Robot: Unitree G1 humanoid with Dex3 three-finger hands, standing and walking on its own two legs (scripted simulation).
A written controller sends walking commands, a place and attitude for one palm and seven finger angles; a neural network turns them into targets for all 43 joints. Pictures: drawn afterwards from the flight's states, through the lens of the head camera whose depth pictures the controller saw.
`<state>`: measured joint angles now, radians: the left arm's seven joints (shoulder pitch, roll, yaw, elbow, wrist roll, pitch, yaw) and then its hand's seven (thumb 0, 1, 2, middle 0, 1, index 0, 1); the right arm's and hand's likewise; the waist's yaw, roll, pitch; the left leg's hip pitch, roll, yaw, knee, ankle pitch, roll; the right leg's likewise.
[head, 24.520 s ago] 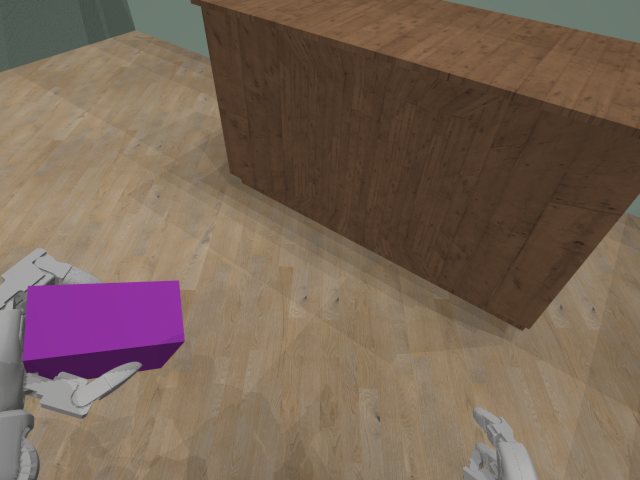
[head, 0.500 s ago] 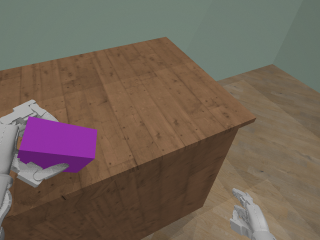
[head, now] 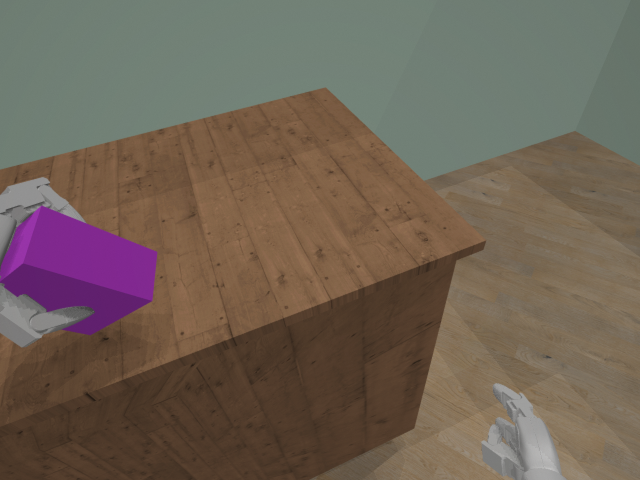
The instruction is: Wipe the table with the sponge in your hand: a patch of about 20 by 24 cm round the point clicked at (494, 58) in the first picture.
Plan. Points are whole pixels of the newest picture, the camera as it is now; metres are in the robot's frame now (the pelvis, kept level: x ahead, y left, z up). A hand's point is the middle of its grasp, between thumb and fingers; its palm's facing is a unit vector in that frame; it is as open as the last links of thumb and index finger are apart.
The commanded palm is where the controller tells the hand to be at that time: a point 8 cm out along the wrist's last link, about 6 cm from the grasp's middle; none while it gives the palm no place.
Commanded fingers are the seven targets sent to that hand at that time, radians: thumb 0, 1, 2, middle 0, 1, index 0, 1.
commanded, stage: turn the palm down, sponge in hand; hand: left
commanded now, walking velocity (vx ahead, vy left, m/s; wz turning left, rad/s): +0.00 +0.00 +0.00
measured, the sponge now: (88, 284) +0.24 +0.27 +0.19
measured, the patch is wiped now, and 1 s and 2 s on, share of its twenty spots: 0.00 0.00 0.00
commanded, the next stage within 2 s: move the sponge above the wiping area in 1.38 s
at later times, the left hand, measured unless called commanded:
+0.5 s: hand (14, 258) +0.23 +0.31 +0.24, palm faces +0.31 -0.23 -0.92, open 10.2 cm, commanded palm +0.18 +0.30 +0.30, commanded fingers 0.00 0.10 1.30 -1.20 -1.60 -1.20 -1.60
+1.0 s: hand out of the picture +0.22 +0.32 +0.26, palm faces +0.32 -0.08 -0.94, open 10.2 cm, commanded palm +0.16 +0.31 +0.32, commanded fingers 0.00 0.10 1.30 -1.20 -1.60 -1.20 -1.60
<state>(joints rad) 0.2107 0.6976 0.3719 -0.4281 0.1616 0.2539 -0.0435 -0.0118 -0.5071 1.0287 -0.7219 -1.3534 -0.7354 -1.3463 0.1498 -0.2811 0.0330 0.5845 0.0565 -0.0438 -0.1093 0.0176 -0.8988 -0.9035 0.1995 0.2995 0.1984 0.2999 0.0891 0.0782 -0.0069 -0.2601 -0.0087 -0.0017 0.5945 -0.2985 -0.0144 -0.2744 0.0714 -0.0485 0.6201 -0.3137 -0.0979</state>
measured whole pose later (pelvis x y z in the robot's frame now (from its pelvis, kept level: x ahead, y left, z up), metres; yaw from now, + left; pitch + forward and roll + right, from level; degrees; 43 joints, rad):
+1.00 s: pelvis -0.02 +0.03 +0.01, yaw +1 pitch -4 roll +1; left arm -0.10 0.70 0.06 -0.43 0.70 0.58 -0.18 -0.01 -0.51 1.03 -0.73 -1.35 -0.74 -1.34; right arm -0.05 -0.26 0.11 0.62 0.08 0.01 -0.09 0.02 -0.90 -0.90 0.20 0.30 0.20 0.30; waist 0.16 0.11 0.01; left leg -0.20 -0.06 0.01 0.47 -0.20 0.03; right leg -0.23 0.02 -0.04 0.53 -0.24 -0.06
